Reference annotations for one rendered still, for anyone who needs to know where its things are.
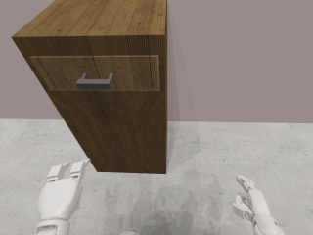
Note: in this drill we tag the left robot forearm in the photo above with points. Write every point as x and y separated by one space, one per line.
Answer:
53 226

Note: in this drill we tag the robot left hand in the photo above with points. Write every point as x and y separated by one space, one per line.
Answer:
60 198

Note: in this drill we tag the handle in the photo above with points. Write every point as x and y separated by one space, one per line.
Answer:
94 84

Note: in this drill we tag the robot right hand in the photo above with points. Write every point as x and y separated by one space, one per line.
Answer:
249 205

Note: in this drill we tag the drawer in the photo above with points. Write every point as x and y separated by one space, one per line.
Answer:
130 72

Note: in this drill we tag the cabinet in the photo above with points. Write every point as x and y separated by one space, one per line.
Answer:
119 130

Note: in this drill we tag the right robot forearm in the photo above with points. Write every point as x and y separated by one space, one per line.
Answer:
264 224

